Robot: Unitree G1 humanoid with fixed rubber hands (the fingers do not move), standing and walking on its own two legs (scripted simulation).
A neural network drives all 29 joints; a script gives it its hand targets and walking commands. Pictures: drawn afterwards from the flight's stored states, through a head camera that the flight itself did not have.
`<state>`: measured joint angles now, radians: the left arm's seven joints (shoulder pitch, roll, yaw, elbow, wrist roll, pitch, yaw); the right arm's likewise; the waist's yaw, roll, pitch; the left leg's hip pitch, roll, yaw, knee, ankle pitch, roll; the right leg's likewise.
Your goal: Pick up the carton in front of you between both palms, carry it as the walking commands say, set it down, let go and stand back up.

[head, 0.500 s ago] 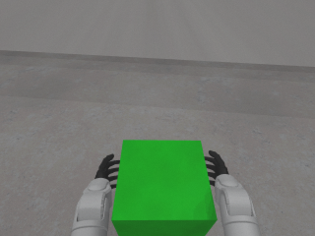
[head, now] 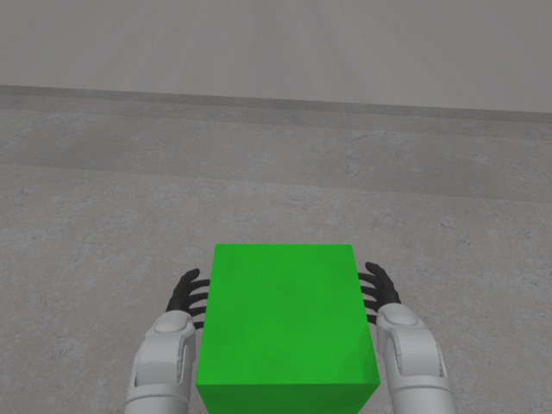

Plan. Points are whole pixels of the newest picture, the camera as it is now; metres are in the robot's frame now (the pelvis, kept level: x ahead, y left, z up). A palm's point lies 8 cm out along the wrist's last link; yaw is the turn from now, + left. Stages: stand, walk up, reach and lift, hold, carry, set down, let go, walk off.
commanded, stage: carry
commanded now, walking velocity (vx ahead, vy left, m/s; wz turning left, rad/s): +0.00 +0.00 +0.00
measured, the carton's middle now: (282, 341) +0.28 +0.00 -0.04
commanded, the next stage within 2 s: hold in 0.30 s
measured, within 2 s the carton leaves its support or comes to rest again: neither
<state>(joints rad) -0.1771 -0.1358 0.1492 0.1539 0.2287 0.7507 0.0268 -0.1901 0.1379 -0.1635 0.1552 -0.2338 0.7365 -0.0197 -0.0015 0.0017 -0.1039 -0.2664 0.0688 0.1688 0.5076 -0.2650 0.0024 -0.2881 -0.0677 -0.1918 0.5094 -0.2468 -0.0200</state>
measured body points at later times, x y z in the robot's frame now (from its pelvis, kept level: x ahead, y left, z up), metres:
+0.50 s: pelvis -0.02 +0.00 +0.01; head -0.04 +0.00 +0.46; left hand +0.27 +0.15 +0.03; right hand +0.27 -0.16 +0.03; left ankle +0.00 +0.12 -0.74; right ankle +0.01 -0.11 -0.74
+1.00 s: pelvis -0.05 +0.01 -0.03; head +0.01 +0.00 +0.42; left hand +0.31 +0.15 -0.05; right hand +0.31 -0.15 -0.04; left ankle +0.00 +0.12 -0.74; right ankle +0.01 -0.11 -0.74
